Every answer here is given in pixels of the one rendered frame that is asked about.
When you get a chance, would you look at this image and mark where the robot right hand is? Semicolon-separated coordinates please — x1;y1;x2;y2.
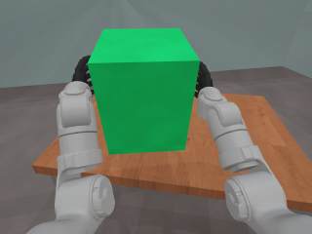
194;61;214;98

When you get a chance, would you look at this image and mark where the robot right forearm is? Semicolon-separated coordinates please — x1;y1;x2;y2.
196;87;288;205

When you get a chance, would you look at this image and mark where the right robot upper arm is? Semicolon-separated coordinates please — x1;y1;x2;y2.
224;170;312;234

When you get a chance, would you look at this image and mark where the carton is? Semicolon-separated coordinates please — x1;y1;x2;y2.
87;28;200;155

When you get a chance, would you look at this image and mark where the left robot upper arm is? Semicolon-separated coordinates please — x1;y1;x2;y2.
25;174;115;234

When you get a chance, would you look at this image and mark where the table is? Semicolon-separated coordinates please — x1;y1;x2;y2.
31;91;312;216

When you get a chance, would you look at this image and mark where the robot left hand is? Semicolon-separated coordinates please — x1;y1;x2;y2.
71;55;95;95

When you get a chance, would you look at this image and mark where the robot left forearm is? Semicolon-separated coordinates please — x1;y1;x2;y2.
55;81;103;214

